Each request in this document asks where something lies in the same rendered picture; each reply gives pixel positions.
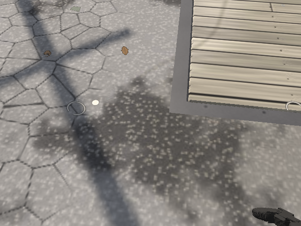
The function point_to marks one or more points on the right robot hand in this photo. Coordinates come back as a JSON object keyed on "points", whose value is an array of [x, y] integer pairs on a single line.
{"points": [[279, 216]]}

